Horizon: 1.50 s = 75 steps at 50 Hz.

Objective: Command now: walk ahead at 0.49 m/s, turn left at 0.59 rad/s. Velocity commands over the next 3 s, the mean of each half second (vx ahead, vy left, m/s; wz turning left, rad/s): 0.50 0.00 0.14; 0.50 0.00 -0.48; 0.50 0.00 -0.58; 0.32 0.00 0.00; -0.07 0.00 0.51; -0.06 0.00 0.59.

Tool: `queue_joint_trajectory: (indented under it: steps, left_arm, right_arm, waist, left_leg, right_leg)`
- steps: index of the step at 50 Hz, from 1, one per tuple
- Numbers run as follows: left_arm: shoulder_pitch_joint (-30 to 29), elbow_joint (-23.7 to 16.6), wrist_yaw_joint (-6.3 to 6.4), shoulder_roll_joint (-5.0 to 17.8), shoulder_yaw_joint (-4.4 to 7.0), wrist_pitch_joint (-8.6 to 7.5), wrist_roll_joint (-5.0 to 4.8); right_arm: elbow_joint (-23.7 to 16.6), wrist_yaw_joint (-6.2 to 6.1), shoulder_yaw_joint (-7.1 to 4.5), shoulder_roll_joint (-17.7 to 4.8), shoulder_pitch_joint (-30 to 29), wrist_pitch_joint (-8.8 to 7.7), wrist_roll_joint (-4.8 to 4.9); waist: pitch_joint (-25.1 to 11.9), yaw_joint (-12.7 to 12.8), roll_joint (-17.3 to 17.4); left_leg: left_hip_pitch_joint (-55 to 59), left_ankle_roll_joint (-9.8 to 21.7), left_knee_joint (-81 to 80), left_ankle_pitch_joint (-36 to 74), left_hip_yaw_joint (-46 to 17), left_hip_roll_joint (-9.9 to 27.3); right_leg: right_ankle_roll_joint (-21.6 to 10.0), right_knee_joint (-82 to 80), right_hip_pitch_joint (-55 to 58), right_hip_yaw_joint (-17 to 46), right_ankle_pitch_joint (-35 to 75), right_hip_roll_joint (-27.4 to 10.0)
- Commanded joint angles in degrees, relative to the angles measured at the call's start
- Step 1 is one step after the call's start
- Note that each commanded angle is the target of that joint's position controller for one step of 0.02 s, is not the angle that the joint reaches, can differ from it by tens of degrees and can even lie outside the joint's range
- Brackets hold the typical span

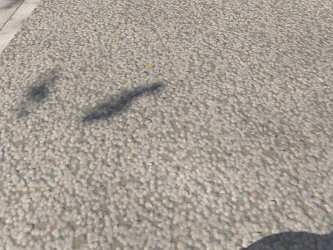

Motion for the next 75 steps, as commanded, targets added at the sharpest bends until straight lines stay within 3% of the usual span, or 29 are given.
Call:
queue_joint_trajectory:
  steps: [1,5,10,13,14,15,16,17,20,21,23,34,39,40,41,42,43,45,46,48,51,62,65,67,68,69,70,72,75]
  left_arm:
    - [1.00,-2.01,-0.25,4.35,0.62,-1.37,-0.09]
    - [3.98,-0.03,-0.50,4.75,0.30,-1.23,-0.02]
    - [9.76,3.69,0.18,7.40,0.44,0.27,-0.13]
    - [11.13,5.88,0.53,8.61,0.26,1.68,-0.51]
    - [11.09,5.64,0.52,7.65,-0.24,1.77,-0.91]
    - [11.34,2.05,-0.22,2.46,-1.69,1.42,-2.41]
    - [12.09,1.77,-0.15,3.98,-0.87,1.51,-2.27]
    - [6.41,1.02,0.18,6.89,0.32,1.87,-1.54]
    - [5.25,2.63,-0.50,3.61,0.16,2.83,-0.31]
    - [8.44,3.47,-0.98,2.00,-0.07,3.67,0.29]
    - [7.02,3.50,-1.57,1.49,0.28,4.64,0.59]
    - [-14.86,-4.55,-3.43,0.48,-0.76,4.52,0.90]
    - [-6.19,-3.09,-2.62,3.36,0.73,4.41,0.98]
    - [1.10,-0.89,-2.22,4.93,1.67,3.90,1.26]
    - [9.04,0.92,-1.33,10.17,3.51,3.67,1.85]
    - [6.00,-0.26,-0.89,16.18,5.07,4.21,0.65]
    - [6.65,-0.77,-0.70,15.44,4.94,4.97,-0.48]
    - [1.23,-0.17,0.01,9.67,3.44,4.71,-0.62]
    - [-0.62,-0.17,0.11,8.08,2.93,4.20,-0.87]
    - [-2.17,-0.63,0.04,6.77,2.27,3.07,-1.20]
    - [0.40,-0.07,-0.20,8.95,2.67,2.01,-1.29]
    - [10.53,0.54,0.56,10.07,2.73,2.60,-0.34]
    - [6.79,-0.76,1.12,11.64,3.05,2.53,-0.09]
    - [3.71,-1.45,0.38,12.39,3.10,1.95,-0.50]
    - [4.03,-2.81,-0.25,9.04,2.14,1.41,-1.18]
    - [10.13,-4.47,-0.13,3.44,1.00,1.60,-2.93]
    - [10.75,-3.44,0.38,8.42,1.40,2.34,-0.82]
    - [4.06,-3.24,-0.40,8.39,1.48,3.06,0.06]
    - [3.06,-3.62,-1.91,6.23,1.09,4.62,1.22]
  right_arm:
    - [-4.14,0.91,0.50,0.00,-1.07,0.08,-0.02]
    - [-6.17,1.48,1.92,2.00,-8.97,-0.75,0.31]
    - [-7.85,1.21,2.38,1.16,-15.56,-1.17,-0.10]
    - [-4.10,0.07,1.56,-0.39,-5.11,-2.35,-0.90]
    - [-0.61,-0.67,0.50,-2.95,4.78,-3.06,-1.83]
    - [0.54,-1.79,-1.09,-9.10,13.52,-3.34,-3.09]
    - [1.03,-2.39,-1.81,-10.83,14.75,-2.69,-0.38]
    - [1.25,-2.59,-1.35,-8.98,10.88,-2.62,0.76]
    - [2.14,-2.39,1.10,-0.16,1.83,-3.94,1.39]
    - [2.31,-2.53,1.17,-0.20,1.91,-4.40,1.38]
    - [3.66,-2.51,1.06,-0.11,3.49,-5.57,1.75]
    - [9.01,-4.09,0.84,-2.49,11.30,-5.72,1.33]
    - [9.75,-4.88,-0.09,-6.33,10.45,-3.87,0.76]
    - [9.29,-4.71,-0.28,-7.12,9.87,-3.35,1.00]
    - [7.73,-4.39,0.09,-5.82,9.95,-3.36,1.06]
    - [3.55,-2.97,1.05,0.10,11.41,-3.94,2.09]
    - [1.88,-2.65,0.58,-4.36,4.13,-4.95,1.53]
    - [1.34,-2.64,1.03,-3.24,1.81,-6.21,2.20]
    - [1.23,-2.76,1.02,-2.80,1.67,-5.48,1.25]
    - [1.74,-2.57,1.25,-1.83,3.86,-3.03,-0.34]
    - [0.13,-2.10,1.45,-1.00,0.86,-1.32,-0.45]
    - [-7.78,-1.27,2.44,-1.93,-19.64,-2.23,0.70]
    - [-7.40,-1.51,2.05,-3.81,-14.71,-3.08,1.11]
    - [-3.58,-2.68,0.72,-6.80,-1.03,-4.10,1.00]
    - [-3.02,-3.74,-0.26,-10.57,7.89,-4.63,-0.19]
    - [-3.62,-4.11,-1.31,-15.41,9.04,-4.02,-1.40]
    - [-3.67,-3.73,-1.18,-12.18,6.25,-3.24,-0.25]
    - [-4.20,-3.29,0.73,-3.88,0.17,-3.12,0.42]
    - [-1.68,-3.02,1.17,-2.92,2.07,-4.38,0.88]
  waist:
    - [0.79,-1.32,-6.71]
    - [2.12,0.27,-6.97]
    - [3.70,2.04,-7.21]
    - [-2.80,-3.30,-7.80]
    - [-8.96,-7.19,-6.48]
    - [-18.39,-9.60,3.90]
    - [-23.01,-8.72,7.89]
    - [-14.65,-7.70,1.16]
    - [-0.95,-1.17,-0.52]
    - [-1.57,-0.02,2.95]
    - [0.06,0.78,1.55]
    - [5.51,-2.58,0.26]
    - [-1.56,2.32,2.01]
    - [-5.88,5.71,0.60]
    - [-11.47,8.85,-4.95]
    - [-16.65,4.06,-20.73]
    - [-16.00,6.80,-9.56]
    - [-3.55,2.00,-0.87]
    - [-1.66,-0.14,0.03]
    - [-1.98,-2.37,-1.41]
    - [-1.04,-2.25,-3.00]
    - [0.97,5.16,-7.16]
    - [0.27,1.55,-8.27]
    - [-6.09,-5.02,-5.45]
    - [-14.07,-8.25,-0.44]
    - [-20.07,-4.75,12.56]
    - [-17.34,-2.98,8.78]
    - [-4.59,-2.04,-1.67]
    - [-1.75,-0.54,3.11]
  left_leg:
    - [-6.83,-0.64,-2.18,5.95,-1.51,2.74]
    - [-1.94,-0.48,-18.00,13.92,2.03,1.22]
    - [2.48,1.67,-29.63,6.70,6.90,-0.57]
    - [18.62,5.01,-37.31,2.73,9.10,-5.26]
    - [33.97,6.74,-37.68,3.98,5.69,-2.51]
    - [54.01,11.64,-38.81,-2.50,-16.47,15.62]
    - [56.57,15.25,-46.14,3.29,-35.13,25.01]
    - [50.16,12.99,-46.14,7.48,-25.50,21.61]
    - [30.58,4.56,-52.64,12.40,-6.76,12.70]
    - [28.07,4.87,-53.85,13.50,-4.59,13.31]
    - [26.84,5.21,-55.82,17.04,-1.09,12.47]
    - [35.19,4.07,-55.66,27.36,12.90,12.78]
    - [41.64,2.58,-33.37,58.85,16.71,13.69]
    - [37.46,1.72,-21.18,53.27,17.28,12.82]
    - [25.78,-0.04,-3.46,34.72,17.45,10.66]
    - [-0.88,-3.91,19.73,-15.83,12.35,-3.79]
    - [-8.84,-3.32,21.90,-13.39,0.74,-2.52]
    - [-6.76,-2.81,11.86,-4.19,0.13,3.21]
    - [-3.15,-3.33,7.39,-3.80,-0.43,4.64]
    - [2.33,-4.70,3.21,-3.76,-0.07,4.90]
    - [0.65,-6.41,-3.35,-0.22,1.62,4.70]
    - [-4.73,-6.16,-27.47,11.70,1.72,0.14]
    - [6.81,-4.02,-33.84,7.76,0.87,-1.67]
    - [26.56,-1.50,-38.78,6.88,1.28,-2.86]
    - [40.16,1.16,-40.49,-3.45,-9.32,7.98]
    - [53.13,7.04,-45.49,-8.17,-34.84,23.73]
    - [48.28,8.76,-47.95,-13.93,-42.58,23.86]
    - [34.05,6.34,-50.33,-8.34,-24.46,18.11]
    - [26.89,4.61,-52.86,7.57,-11.08,12.86]
  right_leg:
    - [-6.66,-11.92,2.50,9.82,12.06,-16.70]
    - [-5.22,-11.66,1.63,3.01,17.27,-13.93]
    - [-5.46,-8.99,10.09,2.33,24.79,-16.88]
    - [-4.29,8.32,12.50,0.21,45.82,-15.96]
    - [-3.27,19.89,4.54,-0.34,37.74,-14.09]
    - [-0.94,40.60,-15.05,-2.01,12.08,-8.73]
    - [-0.28,54.56,-25.25,3.87,-19.23,-1.13]
    - [-1.01,55.91,-29.44,10.23,-14.96,-3.97]
    - [-0.81,46.33,-23.91,10.69,-6.45,-7.93]
    - [-0.24,45.95,-21.02,10.24,-5.29,-7.70]
    - [0.22,46.27,-22.38,10.00,-2.84,-7.48]
    - [-1.80,20.18,-26.95,2.60,11.30,-5.97]
    - [-7.71,16.19,-13.26,-2.09,-2.60,2.17]
    - [-9.42,11.89,-2.99,-0.88,-2.08,3.81]
    - [-12.61,8.49,10.64,11.84,-7.95,-4.51]
    - [-22.93,0.70,28.12,46.30,-8.02,-20.52]
    - [-22.56,-4.71,27.53,49.52,-6.16,-20.92]
    - [-17.55,-5.62,12.15,35.34,5.98,-18.09]
    - [-15.42,-5.91,6.72,30.73,11.05,-15.01]
    - [-14.12,-6.89,1.54,25.54,17.00,-11.30]
    - [-13.44,-7.95,-0.50,22.85,19.56,-8.72]
    - [-9.75,-2.39,11.16,27.98,25.65,-8.47]
    - [-7.30,1.42,8.67,29.80,29.85,-8.97]
    - [-4.64,15.75,3.64,27.24,35.91,-4.63]
    - [-3.33,30.51,-3.26,23.91,23.01,-1.12]
    - [-1.38,46.50,-20.79,16.53,-18.03,7.80]
    - [-2.01,52.85,-26.55,15.95,-18.72,3.38]
    - [-1.29,50.96,-25.87,14.58,-9.24,-1.38]
    - [-0.11,47.30,-22.27,13.46,-6.92,-3.32]
Next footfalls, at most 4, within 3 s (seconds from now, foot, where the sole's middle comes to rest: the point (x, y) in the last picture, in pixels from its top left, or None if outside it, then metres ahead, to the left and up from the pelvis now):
0.28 left None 0.30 0.13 -0.78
0.82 right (195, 224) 0.59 -0.05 -0.78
1.36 left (183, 152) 0.95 -0.01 -0.78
1.82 right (246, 143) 1.00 -0.32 -0.78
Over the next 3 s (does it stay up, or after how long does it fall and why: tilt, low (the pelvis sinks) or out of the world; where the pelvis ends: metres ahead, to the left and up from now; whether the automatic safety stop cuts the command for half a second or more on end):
stays up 0.83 -0.15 0.00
